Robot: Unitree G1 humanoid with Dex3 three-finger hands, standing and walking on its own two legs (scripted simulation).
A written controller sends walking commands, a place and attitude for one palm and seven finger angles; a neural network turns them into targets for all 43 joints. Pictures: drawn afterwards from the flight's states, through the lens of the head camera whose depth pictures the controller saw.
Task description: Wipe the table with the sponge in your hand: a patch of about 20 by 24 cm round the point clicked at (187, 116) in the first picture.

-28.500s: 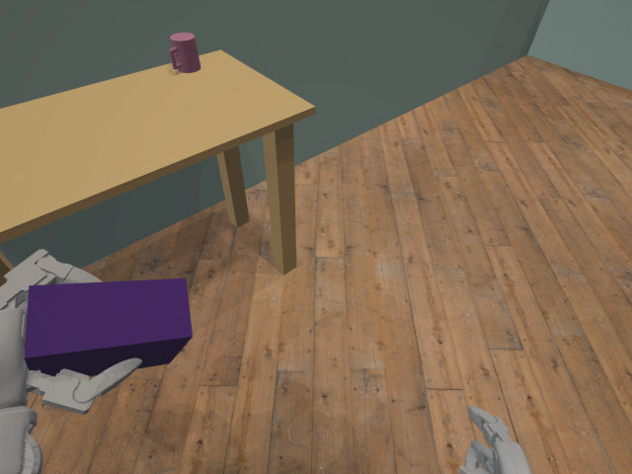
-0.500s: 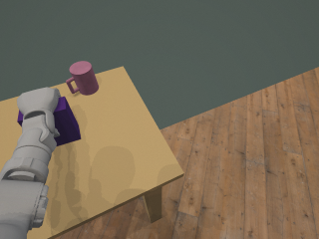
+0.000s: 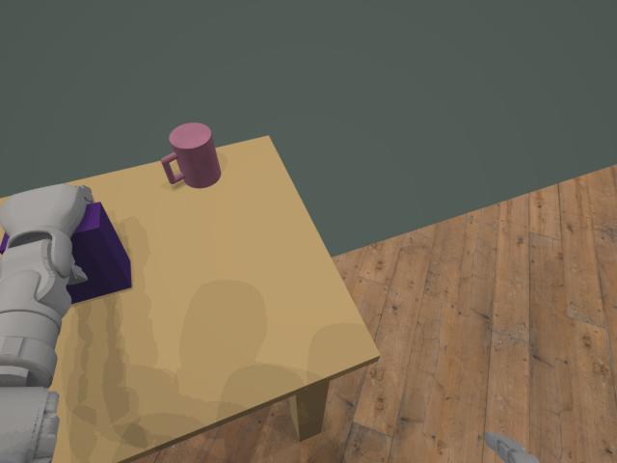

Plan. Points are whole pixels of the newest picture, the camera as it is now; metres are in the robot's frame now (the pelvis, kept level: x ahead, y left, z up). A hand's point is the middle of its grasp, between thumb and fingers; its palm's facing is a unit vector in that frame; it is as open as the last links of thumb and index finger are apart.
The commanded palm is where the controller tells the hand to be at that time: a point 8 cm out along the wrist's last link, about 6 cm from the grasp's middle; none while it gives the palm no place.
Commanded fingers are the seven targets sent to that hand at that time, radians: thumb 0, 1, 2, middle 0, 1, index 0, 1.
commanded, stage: wipe back along the first lane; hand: left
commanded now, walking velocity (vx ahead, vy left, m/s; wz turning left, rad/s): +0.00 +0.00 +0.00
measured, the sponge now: (80, 266) +0.37 +0.35 +0.01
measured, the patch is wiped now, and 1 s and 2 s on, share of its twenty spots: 0.95 0.95 0.95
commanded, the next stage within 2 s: lift the sponge slowly off the table in 1.66 s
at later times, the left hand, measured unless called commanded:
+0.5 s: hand (64, 268) +0.34 +0.34 +0.06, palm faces -0.06 -0.02 -1.00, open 10.0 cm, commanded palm +0.31 +0.32 +0.09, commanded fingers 0.00 0.10 1.30 -1.20 -1.60 -1.20 -1.60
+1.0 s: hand (71, 296) +0.30 +0.32 +0.05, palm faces -0.05 -0.02 -1.00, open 10.0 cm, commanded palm +0.26 +0.30 +0.09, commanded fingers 0.00 0.10 1.30 -1.20 -1.60 -1.20 -1.60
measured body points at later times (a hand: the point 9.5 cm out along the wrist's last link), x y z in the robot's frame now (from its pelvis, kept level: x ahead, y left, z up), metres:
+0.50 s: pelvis -0.01 +0.01 +0.00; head +0.02 +0.00 +0.45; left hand +0.34 +0.34 +0.11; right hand +0.14 -0.24 -0.12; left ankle +0.02 +0.13 -0.72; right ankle -0.05 -0.15 -0.72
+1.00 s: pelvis +0.00 -0.01 +0.00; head +0.01 -0.03 +0.45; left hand +0.30 +0.31 +0.11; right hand +0.18 -0.25 -0.11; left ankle +0.02 +0.13 -0.72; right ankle -0.05 -0.15 -0.72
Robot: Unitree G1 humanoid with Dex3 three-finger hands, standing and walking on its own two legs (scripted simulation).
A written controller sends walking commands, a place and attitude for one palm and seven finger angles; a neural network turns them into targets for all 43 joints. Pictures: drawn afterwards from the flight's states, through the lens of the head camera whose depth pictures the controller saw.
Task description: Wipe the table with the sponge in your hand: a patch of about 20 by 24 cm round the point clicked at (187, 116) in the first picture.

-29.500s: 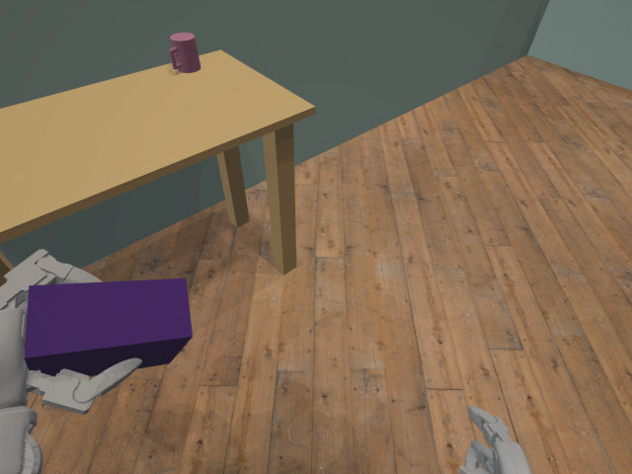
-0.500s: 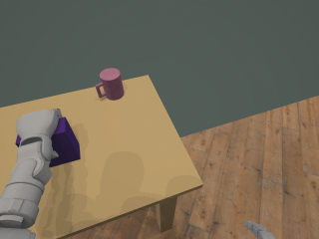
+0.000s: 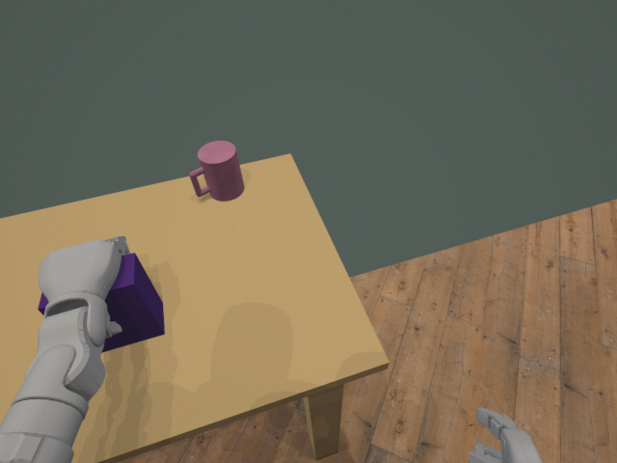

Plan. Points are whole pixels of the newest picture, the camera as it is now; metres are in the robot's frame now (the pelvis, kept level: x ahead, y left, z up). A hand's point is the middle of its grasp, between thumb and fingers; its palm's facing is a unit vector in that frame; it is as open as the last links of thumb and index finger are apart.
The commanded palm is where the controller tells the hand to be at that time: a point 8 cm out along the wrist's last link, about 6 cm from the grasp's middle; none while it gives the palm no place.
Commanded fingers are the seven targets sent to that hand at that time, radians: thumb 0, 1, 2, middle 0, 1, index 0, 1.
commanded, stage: wipe back along the first lane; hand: left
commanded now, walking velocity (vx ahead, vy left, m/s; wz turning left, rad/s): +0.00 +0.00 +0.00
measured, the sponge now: (115, 314) +0.30 +0.32 +0.00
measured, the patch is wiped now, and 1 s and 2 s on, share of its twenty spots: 0.95 0.95 0.95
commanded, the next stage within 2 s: lift the sponge slowly off the table in 0.66 s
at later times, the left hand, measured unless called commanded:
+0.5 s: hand (95, 335) +0.25 +0.30 +0.05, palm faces -0.01 -0.05 -1.00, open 10.0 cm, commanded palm +0.21 +0.28 +0.08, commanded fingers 0.00 0.10 1.30 -1.20 -1.60 -1.20 -1.60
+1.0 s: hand (98, 359) +0.22 +0.28 +0.05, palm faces -0.01 -0.06 -1.00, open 10.0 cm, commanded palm +0.19 +0.27 +0.10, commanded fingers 0.00 0.10 1.30 -1.20 -1.60 -1.20 -1.60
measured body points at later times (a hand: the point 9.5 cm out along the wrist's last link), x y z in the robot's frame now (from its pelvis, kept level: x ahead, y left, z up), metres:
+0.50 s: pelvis +0.01 +0.00 +0.00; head +0.00 -0.03 +0.45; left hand +0.24 +0.29 +0.11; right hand +0.22 -0.23 -0.09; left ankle +0.03 +0.14 -0.73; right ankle -0.05 -0.14 -0.73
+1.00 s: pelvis +0.00 -0.01 +0.00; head -0.01 -0.04 +0.45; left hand +0.21 +0.28 +0.11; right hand +0.22 -0.22 -0.09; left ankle +0.03 +0.14 -0.73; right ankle -0.05 -0.14 -0.73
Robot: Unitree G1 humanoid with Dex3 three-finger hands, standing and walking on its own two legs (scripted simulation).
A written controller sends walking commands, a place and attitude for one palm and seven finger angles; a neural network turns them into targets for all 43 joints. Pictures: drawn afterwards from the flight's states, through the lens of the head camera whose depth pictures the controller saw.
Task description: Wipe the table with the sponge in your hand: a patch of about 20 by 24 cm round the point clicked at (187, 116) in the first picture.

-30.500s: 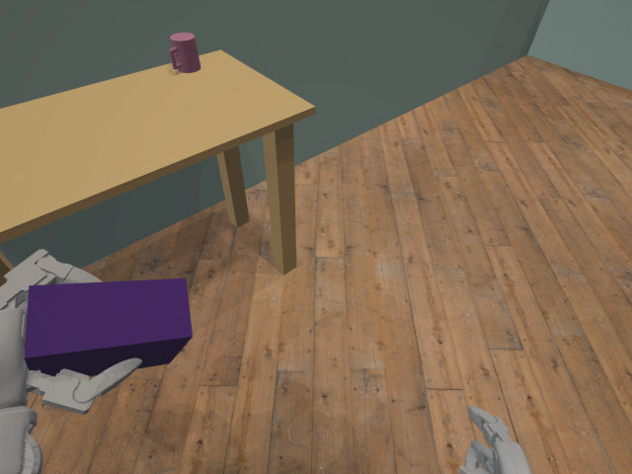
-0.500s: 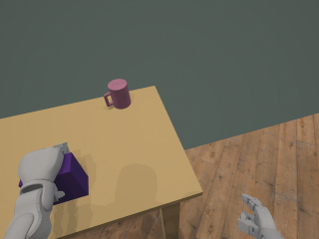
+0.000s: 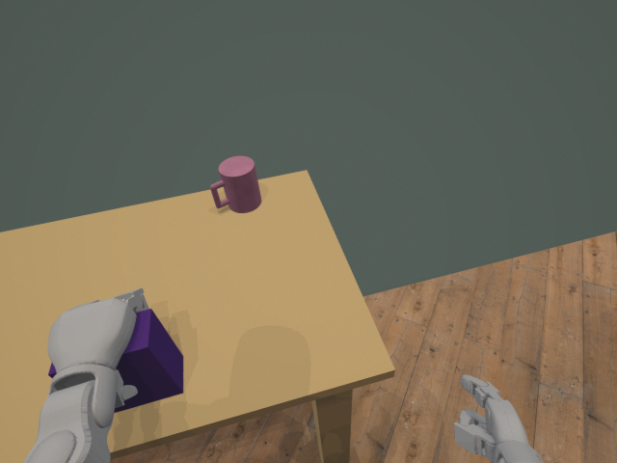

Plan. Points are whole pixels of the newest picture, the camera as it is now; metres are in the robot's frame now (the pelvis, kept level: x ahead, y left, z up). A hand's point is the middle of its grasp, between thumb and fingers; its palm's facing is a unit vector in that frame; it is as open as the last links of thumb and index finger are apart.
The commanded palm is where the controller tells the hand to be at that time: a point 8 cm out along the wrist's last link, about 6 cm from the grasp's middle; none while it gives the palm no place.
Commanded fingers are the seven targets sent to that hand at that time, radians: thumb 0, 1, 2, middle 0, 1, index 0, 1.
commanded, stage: lift the sponge slowly off the table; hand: left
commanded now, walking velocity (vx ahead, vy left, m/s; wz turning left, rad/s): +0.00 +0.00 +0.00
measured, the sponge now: (131, 371) +0.22 +0.28 +0.00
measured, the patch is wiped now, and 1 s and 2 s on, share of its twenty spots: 0.95 0.95 0.95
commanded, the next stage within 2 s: bring the sponge back beside the body in 1.86 s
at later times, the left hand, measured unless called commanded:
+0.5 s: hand (120, 353) +0.22 +0.27 +0.06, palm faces -0.02 -0.09 -1.00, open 10.0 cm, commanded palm +0.20 +0.27 +0.13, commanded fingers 0.00 0.10 1.30 -1.20 -1.60 -1.20 -1.60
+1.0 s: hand (101, 339) +0.21 +0.28 +0.10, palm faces +0.04 -0.07 -1.00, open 10.0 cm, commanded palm +0.19 +0.27 +0.17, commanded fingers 0.00 0.10 1.30 -1.20 -1.60 -1.20 -1.60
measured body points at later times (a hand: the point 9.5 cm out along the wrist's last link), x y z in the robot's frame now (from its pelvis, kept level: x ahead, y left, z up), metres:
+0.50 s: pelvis -0.01 -0.01 +0.00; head -0.02 -0.05 +0.45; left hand +0.21 +0.27 +0.12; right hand +0.23 -0.22 -0.08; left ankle +0.03 +0.14 -0.73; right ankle -0.05 -0.13 -0.73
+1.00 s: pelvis -0.01 -0.01 +0.01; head -0.03 -0.05 +0.46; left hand +0.21 +0.28 +0.15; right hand +0.23 -0.22 -0.07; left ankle +0.03 +0.15 -0.73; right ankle -0.05 -0.13 -0.73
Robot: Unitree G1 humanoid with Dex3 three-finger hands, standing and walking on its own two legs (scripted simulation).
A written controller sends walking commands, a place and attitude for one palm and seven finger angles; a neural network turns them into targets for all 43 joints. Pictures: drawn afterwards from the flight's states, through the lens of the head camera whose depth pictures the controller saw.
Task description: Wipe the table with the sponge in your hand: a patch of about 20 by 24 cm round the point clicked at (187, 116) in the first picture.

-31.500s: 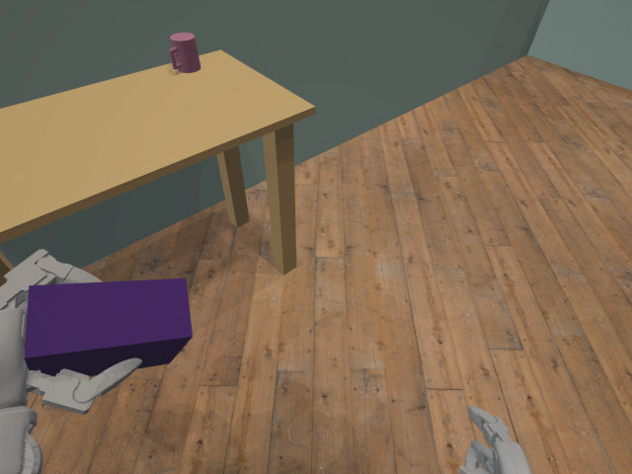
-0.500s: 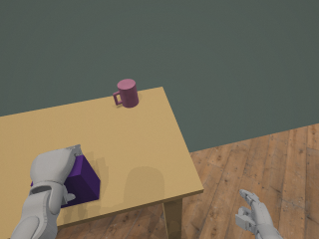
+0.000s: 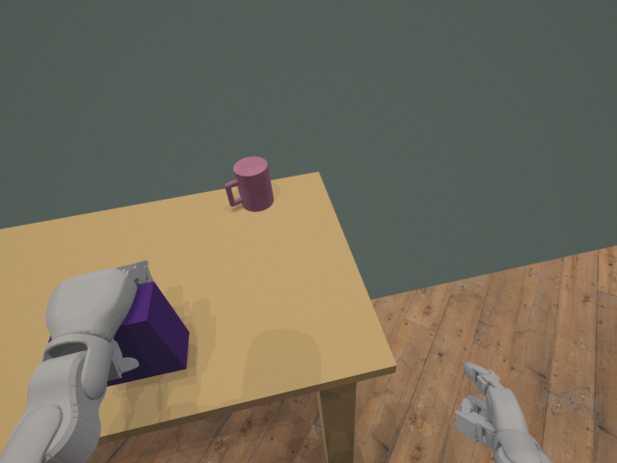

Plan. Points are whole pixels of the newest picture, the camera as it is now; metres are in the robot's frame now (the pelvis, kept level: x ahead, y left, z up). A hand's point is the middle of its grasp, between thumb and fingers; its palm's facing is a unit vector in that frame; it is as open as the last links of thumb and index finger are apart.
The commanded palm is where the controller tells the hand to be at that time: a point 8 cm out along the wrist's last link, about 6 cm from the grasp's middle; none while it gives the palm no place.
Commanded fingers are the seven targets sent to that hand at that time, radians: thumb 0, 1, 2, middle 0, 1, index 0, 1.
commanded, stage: lift the sponge slowly off the table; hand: left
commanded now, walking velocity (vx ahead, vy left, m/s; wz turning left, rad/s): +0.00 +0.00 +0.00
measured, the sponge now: (135, 344) +0.23 +0.28 +0.04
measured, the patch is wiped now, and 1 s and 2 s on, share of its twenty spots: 0.95 0.95 0.95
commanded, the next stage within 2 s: bring the sponge back beside the body in 0.86 s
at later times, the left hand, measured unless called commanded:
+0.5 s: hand (108, 302) +0.24 +0.29 +0.12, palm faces +0.07 -0.07 -1.00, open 10.0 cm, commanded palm +0.21 +0.28 +0.19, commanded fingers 0.00 0.10 1.30 -1.20 -1.60 -1.20 -1.60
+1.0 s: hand (112, 291) +0.24 +0.28 +0.14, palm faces +0.06 -0.07 -1.00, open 10.0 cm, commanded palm +0.21 +0.28 +0.21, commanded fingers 0.00 0.10 1.30 -1.20 -1.60 -1.20 -1.60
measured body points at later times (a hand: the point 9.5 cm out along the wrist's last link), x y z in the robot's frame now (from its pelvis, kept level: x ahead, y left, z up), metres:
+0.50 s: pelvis -0.01 +0.00 +0.00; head -0.03 -0.04 +0.45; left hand +0.23 +0.29 +0.18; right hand +0.25 -0.20 -0.07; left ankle +0.05 +0.15 -0.74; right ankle -0.04 -0.12 -0.74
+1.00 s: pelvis -0.01 +0.00 +0.00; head -0.02 -0.05 +0.45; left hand +0.24 +0.28 +0.19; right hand +0.25 -0.20 -0.07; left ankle +0.05 +0.15 -0.74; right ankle -0.04 -0.12 -0.74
